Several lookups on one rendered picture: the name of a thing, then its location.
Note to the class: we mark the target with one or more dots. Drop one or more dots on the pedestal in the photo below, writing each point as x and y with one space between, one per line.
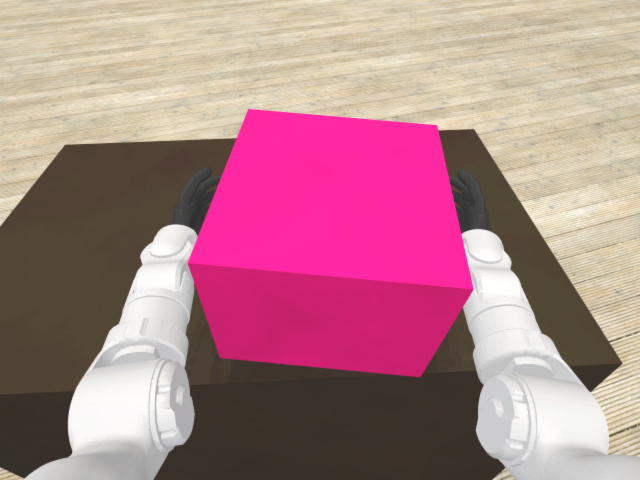
70 251

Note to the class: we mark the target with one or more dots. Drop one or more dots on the left robot forearm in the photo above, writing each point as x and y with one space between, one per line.
157 310

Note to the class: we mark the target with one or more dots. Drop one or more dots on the right robot forearm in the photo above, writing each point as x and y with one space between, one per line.
499 317

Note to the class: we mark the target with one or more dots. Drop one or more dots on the carton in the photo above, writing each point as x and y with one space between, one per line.
332 242

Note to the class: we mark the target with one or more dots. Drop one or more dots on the robot left hand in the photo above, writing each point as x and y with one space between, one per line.
191 209

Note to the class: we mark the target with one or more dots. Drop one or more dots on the right robot upper arm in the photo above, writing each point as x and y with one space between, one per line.
543 428

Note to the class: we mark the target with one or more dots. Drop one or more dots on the robot right hand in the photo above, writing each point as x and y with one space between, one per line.
473 213

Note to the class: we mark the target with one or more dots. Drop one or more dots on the left robot upper arm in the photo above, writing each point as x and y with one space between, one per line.
125 420

